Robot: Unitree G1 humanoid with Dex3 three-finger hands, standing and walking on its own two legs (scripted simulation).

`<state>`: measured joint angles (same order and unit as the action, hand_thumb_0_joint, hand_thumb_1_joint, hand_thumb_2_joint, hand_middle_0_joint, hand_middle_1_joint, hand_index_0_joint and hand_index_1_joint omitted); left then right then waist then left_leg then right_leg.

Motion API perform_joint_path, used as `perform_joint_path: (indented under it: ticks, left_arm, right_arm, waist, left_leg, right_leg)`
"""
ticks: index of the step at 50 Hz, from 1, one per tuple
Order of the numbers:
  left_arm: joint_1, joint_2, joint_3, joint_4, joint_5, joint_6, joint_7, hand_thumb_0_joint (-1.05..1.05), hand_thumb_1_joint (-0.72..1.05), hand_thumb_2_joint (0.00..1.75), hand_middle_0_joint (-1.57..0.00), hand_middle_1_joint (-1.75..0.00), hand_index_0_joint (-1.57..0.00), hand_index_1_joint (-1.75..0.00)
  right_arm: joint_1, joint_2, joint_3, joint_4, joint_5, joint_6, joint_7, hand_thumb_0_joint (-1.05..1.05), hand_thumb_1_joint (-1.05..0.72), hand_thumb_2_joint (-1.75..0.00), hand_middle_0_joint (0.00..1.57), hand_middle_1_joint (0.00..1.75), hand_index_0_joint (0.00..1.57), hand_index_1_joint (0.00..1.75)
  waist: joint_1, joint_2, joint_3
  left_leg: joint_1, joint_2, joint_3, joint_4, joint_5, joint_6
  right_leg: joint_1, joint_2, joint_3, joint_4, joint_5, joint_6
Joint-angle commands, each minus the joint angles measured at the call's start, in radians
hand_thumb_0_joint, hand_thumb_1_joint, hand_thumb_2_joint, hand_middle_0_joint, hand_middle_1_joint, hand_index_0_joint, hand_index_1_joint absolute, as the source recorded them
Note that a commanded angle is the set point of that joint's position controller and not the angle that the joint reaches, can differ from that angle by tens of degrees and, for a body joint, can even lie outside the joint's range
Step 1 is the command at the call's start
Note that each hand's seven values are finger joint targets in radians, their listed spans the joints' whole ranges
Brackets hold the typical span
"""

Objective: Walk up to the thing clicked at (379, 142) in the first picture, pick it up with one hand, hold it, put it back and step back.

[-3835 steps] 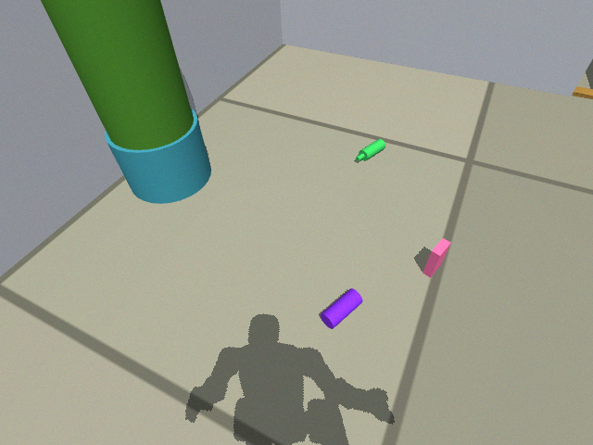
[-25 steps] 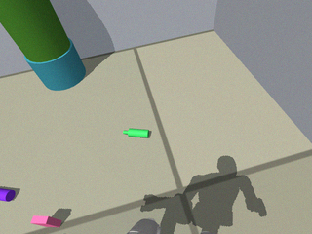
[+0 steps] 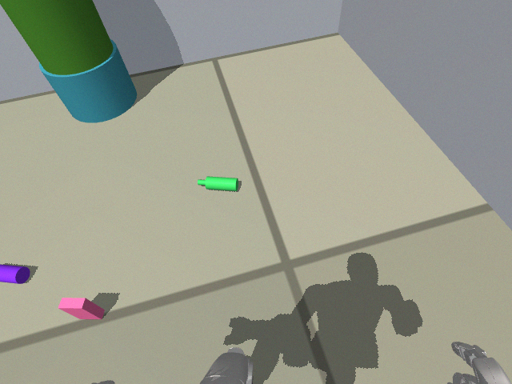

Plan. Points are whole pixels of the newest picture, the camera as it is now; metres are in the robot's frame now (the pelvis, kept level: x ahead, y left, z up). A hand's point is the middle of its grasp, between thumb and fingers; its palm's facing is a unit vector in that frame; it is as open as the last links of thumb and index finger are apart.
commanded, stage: step back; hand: left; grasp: from above
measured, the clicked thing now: (217, 183) +1.02 +0.31 -0.72
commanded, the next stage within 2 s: stand in 1.14 s
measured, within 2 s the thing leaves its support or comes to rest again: neither
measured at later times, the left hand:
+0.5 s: hand out of the picture -0.05 +0.28 -0.14, palm faces +0.07 -0.93 -0.36, open 7.4 cm
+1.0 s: hand out of the picture +0.03 +0.29 -0.13, palm faces +0.08 -0.94 -0.34, open 7.4 cm
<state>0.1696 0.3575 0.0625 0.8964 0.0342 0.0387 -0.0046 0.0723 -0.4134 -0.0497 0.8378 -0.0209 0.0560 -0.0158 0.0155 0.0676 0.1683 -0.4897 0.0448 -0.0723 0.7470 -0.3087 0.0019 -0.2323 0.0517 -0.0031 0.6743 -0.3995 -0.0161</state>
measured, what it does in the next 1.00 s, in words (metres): steps on the spot: left foot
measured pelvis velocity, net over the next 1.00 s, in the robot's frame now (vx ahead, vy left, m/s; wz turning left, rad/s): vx -0.04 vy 0.02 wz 0.07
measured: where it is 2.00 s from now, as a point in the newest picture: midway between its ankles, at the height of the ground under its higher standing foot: outside the picture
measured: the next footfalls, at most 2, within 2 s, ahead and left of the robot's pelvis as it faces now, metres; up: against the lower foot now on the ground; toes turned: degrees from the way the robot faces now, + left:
left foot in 0.26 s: -0.01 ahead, +0.13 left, +0.00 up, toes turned +3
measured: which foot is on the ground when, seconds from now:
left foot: up 0.00-0.24, down 0.26-1.00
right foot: down 0.00-1.00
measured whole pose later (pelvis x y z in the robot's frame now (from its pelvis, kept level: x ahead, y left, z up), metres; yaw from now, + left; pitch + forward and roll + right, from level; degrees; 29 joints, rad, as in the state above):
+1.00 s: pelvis -0.04 +0.02 +0.02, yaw +4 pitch -2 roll -1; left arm 0.10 0.37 0.03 1.06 0.01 -0.02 0.00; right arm 0.09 -0.32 -0.03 1.06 -0.02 -0.02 0.00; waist 0.02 -0.01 0.07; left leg -0.20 -0.02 -0.02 0.50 -0.27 0.02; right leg -0.16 -0.03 0.00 0.47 -0.28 0.03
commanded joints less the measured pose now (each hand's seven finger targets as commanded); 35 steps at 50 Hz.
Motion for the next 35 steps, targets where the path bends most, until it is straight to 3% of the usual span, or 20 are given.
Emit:
perform_joint_path:
  ticks: [1, 2, 3, 5, 8, 10, 12, 13, 14, 15, 16, 18, 22, 25, 26, 27, 28, 31, 34, 35]
  left_arm:
    - [-0.057, 0.336, 0.087, -0.121, 0.006, -0.042, 0.032, 0.00, 0.90, 0.90, -0.20, -0.30, -0.20, -0.30]
    - [-0.104, 0.283, 0.072, -0.117, 0.005, -0.044, 0.035, 0.00, 0.90, 0.90, -0.20, -0.30, -0.20, -0.30]
    - [-0.087, 0.267, 0.076, -0.114, 0.012, -0.047, 0.036, 0.00, 0.90, 0.90, -0.20, -0.30, -0.20, -0.30]
    - [-0.025, 0.269, 0.078, -0.112, 0.015, -0.055, 0.032, 0.00, 0.90, 0.90, -0.20, -0.30, -0.20, -0.30]
    - [0.018, 0.290, 0.089, -0.100, 0.024, -0.053, 0.029, 0.00, 0.90, 0.90, -0.20, -0.30, -0.20, -0.30]
    - [0.008, 0.300, 0.086, -0.091, 0.018, -0.048, 0.020, 0.00, 0.90, 0.90, -0.20, -0.30, -0.20, -0.30]
    - [-0.017, 0.283, 0.069, -0.086, 0.008, -0.039, 0.013, 0.00, 0.90, 0.90, -0.20, -0.30, -0.20, -0.30]
    - [0.013, 0.231, 0.051, -0.079, 0.008, -0.036, 0.011, 0.00, 0.90, 0.90, -0.20, -0.30, -0.20, -0.30]
    - [0.020, 0.167, 0.029, -0.078, -0.009, -0.038, 0.004, 0.00, 0.90, 0.90, -0.20, -0.30, -0.20, -0.30]
    - [-0.051, 0.236, 0.054, -0.057, -0.016, -0.040, 0.010, 0.00, 0.90, 0.90, -0.20, -0.30, -0.20, -0.30]
    - [-0.050, 0.266, 0.063, -0.048, -0.011, -0.041, 0.007, 0.00, 0.90, 0.90, -0.20, -0.30, -0.20, -0.30]
    - [-0.003, 0.217, 0.050, -0.021, -0.023, -0.048, -0.005, 0.00, 0.90, 0.90, -0.20, -0.30, -0.20, -0.30]
    - [0.031, 0.202, 0.054, 0.020, -0.013, -0.063, -0.013, 0.00, 0.90, 0.90, -0.20, -0.30, -0.20, -0.30]
    - [0.076, 0.205, 0.058, 0.060, 0.001, -0.078, 0.006, 0.00, 0.90, 0.90, -0.20, -0.30, -0.20, -0.30]
    - [0.085, 0.251, 0.065, 0.061, 0.007, -0.084, 0.012, 0.00, 0.90, 0.90, -0.20, -0.30, -0.20, -0.30]
    - [0.081, 0.304, 0.070, 0.062, 0.009, -0.087, 0.011, 0.00, 0.90, 0.90, -0.20, -0.30, -0.20, -0.30]
    - [0.019, 0.311, 0.070, 0.035, 0.009, -0.092, 0.011, 0.00, 0.90, 0.90, -0.20, -0.30, -0.20, -0.30]
    - [-0.035, 0.270, 0.060, 0.027, 0.001, -0.101, 0.016, 0.00, 0.90, 0.90, -0.20, -0.30, -0.20, -0.30]
    - [-0.079, 0.242, 0.039, 0.025, -0.006, -0.086, 0.006, 0.00, 0.90, 0.90, -0.20, -0.30, -0.20, -0.30]
    - [-0.066, 0.206, 0.025, 0.025, -0.011, -0.083, 0.005, 0.00, 0.90, 0.90, -0.20, -0.30, -0.20, -0.30]
  right_arm:
    - [0.024, -0.194, -0.057, -0.059, 0.013, -0.012, -0.024, 0.00, -0.90, -0.90, 0.20, 0.30, 0.20, 0.30]
    - [0.065, -0.175, -0.050, -0.034, 0.017, -0.018, -0.020, 0.00, -0.90, -0.90, 0.20, 0.30, 0.20, 0.30]
    - [0.080, -0.161, -0.045, -0.027, 0.015, -0.023, -0.017, 0.00, -0.90, -0.90, 0.20, 0.30, 0.20, 0.30]
    - [0.083, -0.166, -0.043, -0.015, 0.004, -0.031, -0.012, 0.00, -0.90, -0.90, 0.20, 0.30, 0.20, 0.30]
    - [0.040, -0.166, -0.047, -0.025, -0.012, -0.039, 0.000, 0.00, -0.90, -0.90, 0.20, 0.30, 0.20, 0.30]
    - [0.063, -0.159, -0.051, 0.001, -0.014, -0.052, 0.009, 0.00, -0.90, -0.90, 0.20, 0.30, 0.20, 0.30]
    - [0.148, -0.141, -0.057, 0.055, -0.011, -0.065, 0.013, 0.00, -0.90, -0.90, 0.20, 0.30, 0.20, 0.30]
    - [0.169, -0.158, -0.068, 0.076, -0.019, -0.073, 0.011, 0.00, -0.90, -0.90, 0.20, 0.30, 0.20, 0.30]
    - [0.156, -0.218, -0.077, 0.065, -0.025, -0.082, 0.009, 0.00, -0.90, -0.90, 0.20, 0.30, 0.20, 0.30]
    - [0.112, -0.295, -0.080, 0.051, -0.020, -0.082, 0.012, 0.00, -0.90, -0.90, 0.20, 0.30, 0.20, 0.30]
    - [0.056, -0.275, -0.076, 0.036, -0.023, -0.090, 0.012, 0.00, -0.90, -0.90, 0.20, 0.30, 0.20, 0.30]
    - [0.022, -0.205, -0.050, 0.041, -0.026, -0.105, 0.008, 0.00, -0.90, -0.90, 0.20, 0.30, 0.20, 0.30]
    - [0.042, -0.206, -0.060, 0.061, -0.029, -0.088, 0.021, 0.00, -0.90, -0.90, 0.20, 0.30, 0.20, 0.30]
    - [0.041, -0.151, -0.041, 0.061, -0.007, -0.067, 0.022, 0.00, -0.90, -0.90, 0.20, 0.30, 0.20, 0.30]
    - [0.029, -0.116, -0.031, 0.051, 0.000, -0.066, 0.023, 0.00, -0.90, -0.90, 0.20, 0.30, 0.20, 0.30]
    - [0.020, -0.119, -0.033, 0.058, 0.000, -0.064, 0.019, 0.00, -0.90, -0.90, 0.20, 0.30, 0.20, 0.30]
    - [0.045, -0.141, -0.041, 0.073, -0.003, -0.067, 0.018, 0.00, -0.90, -0.90, 0.20, 0.30, 0.20, 0.30]
    - [0.086, -0.130, -0.039, 0.100, 0.000, -0.086, 0.019, 0.00, -0.90, -0.90, 0.20, 0.30, 0.20, 0.30]
    - [0.145, -0.113, -0.042, 0.133, -0.005, -0.099, 0.019, 0.00, -0.90, -0.90, 0.20, 0.30, 0.20, 0.30]
    - [0.133, -0.125, -0.047, 0.133, -0.010, -0.104, 0.014, 0.00, -0.90, -0.90, 0.20, 0.30, 0.20, 0.30]
  waist:
    - [-0.001, -0.170, -0.100]
    - [-0.040, -0.129, -0.117]
    - [-0.032, -0.165, -0.135]
    - [0.014, -0.189, -0.148]
    - [0.055, -0.238, -0.140]
    - [0.047, -0.254, -0.135]
    - [-0.005, -0.223, -0.155]
    - [-0.012, -0.132, -0.169]
    - [-0.016, 0.052, -0.172]
    - [-0.044, 0.089, -0.119]
    - [-0.018, 0.018, -0.050]
    - [0.006, 0.009, -0.071]
    - [-0.017, 0.107, -0.099]
    - [0.027, 0.010, -0.117]
    - [0.039, -0.104, -0.111]
    - [0.039, -0.185, -0.093]
    - [0.018, -0.164, -0.056]
    - [-0.002, -0.161, -0.089]
    - [-0.043, -0.189, -0.161]
    - [-0.042, -0.151, -0.177]
  left_leg:
    - [-0.016, -0.123, -0.160, 0.442, -0.234, -0.006]
    - [-0.024, -0.149, -0.130, 0.435, -0.179, 0.001]
    - [-0.013, -0.153, -0.092, 0.424, -0.150, -0.004]
    - [-0.018, -0.135, -0.056, 0.365, -0.139, -0.021]
    - [-0.033, -0.069, -0.003, 0.117, -0.204, -0.020]
    - [0.115, -0.058, 0.054, -0.071, -0.237, -0.010]
    - [0.347, -0.084, 0.095, -0.321, -0.069, 0.017]
    - [0.460, -0.059, 0.019, -0.381, -0.069, 0.033]
    - [0.487, 0.143, -0.348, -0.463, -0.347, 0.109]
    - [0.190, 0.293, -0.520, -0.560, -0.611, 0.230]
    - [0.071, 0.279, -0.480, -0.570, -0.595, 0.220]
    - [0.181, 0.189, -0.314, -0.512, -0.368, 0.168]
    - [0.167, 0.138, -0.193, -0.480, -0.347, 0.136]
    - [0.046, 0.088, -0.095, -0.338, -0.276, 0.069]
    - [-0.050, 0.012, -0.048, -0.219, -0.269, 0.023]
    - [-0.011, -0.064, 0.002, -0.049, -0.251, 0.009]
    - [0.018, -0.046, -0.018, 0.035, -0.212, -0.002]
    - [0.093, -0.017, -0.009, -0.039, -0.159, 0.008]
    - [0.334, -0.047, 0.046, -0.299, 0.022, 0.014]
    - [0.385, -0.001, -0.024, -0.355, 0.097, 0.024]
  right_leg:
    - [-0.169, -0.401, 0.414, -0.316, 0.282, -0.248]
    - [-0.114, -0.305, 0.261, -0.243, 0.403, -0.185]
    - [-0.092, -0.277, 0.222, -0.228, 0.363, -0.165]
    - [-0.026, -0.254, 0.225, -0.244, 0.192, -0.160]
    - [0.066, -0.300, 0.289, -0.293, -0.126, -0.180]
    - [-0.021, -0.309, 0.284, -0.307, -0.205, -0.177]
    - [-0.131, -0.270, 0.211, -0.248, -0.195, -0.126]
    - [-0.212, -0.228, 0.163, -0.150, -0.177, -0.096]
    - [-0.374, -0.123, 0.079, -0.021, -0.168, -0.015]
    - [-0.258, -0.085, 0.024, 0.140, -0.194, 0.004]
    - [-0.198, -0.090, 0.101, 0.214, -0.161, -0.001]
    - [-0.198, -0.092, 0.095, 0.173, -0.046, -0.005]
    - [-0.044, -0.053, -0.014, -0.070, -0.039, 0.008]
    - [0.196, -0.043, 0.016, -0.295, 0.077, -0.027]
    - [0.192, -0.164, 0.246, -0.350, -0.099, -0.071]
    - [0.072, -0.312, 0.448, -0.462, -0.367, -0.140]
    - [0.004, -0.387, 0.502, -0.473, -0.364, -0.191]
    - [-0.004, -0.343, 0.344, -0.404, -0.055, -0.171]
    - [-0.078, -0.247, 0.165, -0.277, 0.155, -0.097]
    - [-0.097, -0.207, 0.113, -0.215, 0.240, -0.066]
